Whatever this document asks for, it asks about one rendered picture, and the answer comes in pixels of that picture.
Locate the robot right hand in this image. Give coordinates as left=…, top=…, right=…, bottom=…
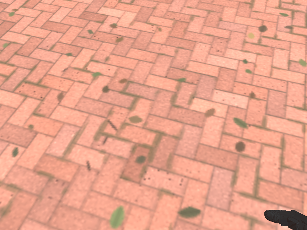
left=264, top=210, right=307, bottom=230

